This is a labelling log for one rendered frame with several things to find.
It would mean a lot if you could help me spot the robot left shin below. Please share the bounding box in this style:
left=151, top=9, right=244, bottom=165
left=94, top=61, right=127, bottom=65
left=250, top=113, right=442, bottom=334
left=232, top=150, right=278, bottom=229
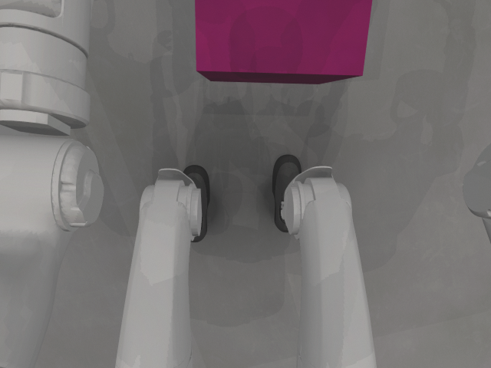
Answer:
left=140, top=169, right=197, bottom=210

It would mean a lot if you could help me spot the carton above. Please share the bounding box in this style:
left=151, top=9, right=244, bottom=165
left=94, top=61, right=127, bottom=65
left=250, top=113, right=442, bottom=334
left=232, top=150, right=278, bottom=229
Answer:
left=195, top=0, right=372, bottom=84

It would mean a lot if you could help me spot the left robot upper arm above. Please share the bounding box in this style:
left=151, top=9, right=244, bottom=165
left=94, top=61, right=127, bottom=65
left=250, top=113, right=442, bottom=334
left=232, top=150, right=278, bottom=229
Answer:
left=0, top=134, right=104, bottom=368

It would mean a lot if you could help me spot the robot right shin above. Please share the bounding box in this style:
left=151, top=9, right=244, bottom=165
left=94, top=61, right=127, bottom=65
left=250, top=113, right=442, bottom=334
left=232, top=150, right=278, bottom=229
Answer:
left=281, top=166, right=352, bottom=227

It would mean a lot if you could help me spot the left robot forearm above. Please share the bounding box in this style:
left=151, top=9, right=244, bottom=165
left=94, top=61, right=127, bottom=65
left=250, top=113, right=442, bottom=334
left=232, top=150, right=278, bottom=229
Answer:
left=0, top=0, right=94, bottom=136

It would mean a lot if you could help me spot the right robot upper arm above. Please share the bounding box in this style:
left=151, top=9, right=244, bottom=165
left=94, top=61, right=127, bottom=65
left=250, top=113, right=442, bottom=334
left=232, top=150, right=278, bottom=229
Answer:
left=463, top=144, right=491, bottom=243

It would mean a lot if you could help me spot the robot shin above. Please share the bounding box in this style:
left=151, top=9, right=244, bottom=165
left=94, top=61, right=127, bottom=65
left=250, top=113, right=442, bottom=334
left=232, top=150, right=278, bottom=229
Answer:
left=281, top=166, right=352, bottom=227
left=140, top=169, right=197, bottom=210

